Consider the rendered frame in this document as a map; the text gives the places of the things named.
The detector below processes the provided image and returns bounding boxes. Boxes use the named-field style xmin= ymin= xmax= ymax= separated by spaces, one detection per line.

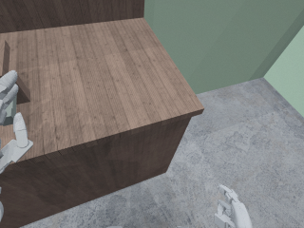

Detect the robot left hand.
xmin=0 ymin=70 xmax=33 ymax=174

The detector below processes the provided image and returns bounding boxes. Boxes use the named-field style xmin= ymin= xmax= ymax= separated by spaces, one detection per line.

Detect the tap lever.
xmin=3 ymin=95 xmax=17 ymax=126

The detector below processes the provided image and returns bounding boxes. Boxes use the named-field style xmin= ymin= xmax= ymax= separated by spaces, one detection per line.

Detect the counter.
xmin=0 ymin=0 xmax=204 ymax=228

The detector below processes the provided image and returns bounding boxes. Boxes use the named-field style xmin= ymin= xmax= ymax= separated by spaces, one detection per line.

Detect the robot right hand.
xmin=215 ymin=183 xmax=253 ymax=228

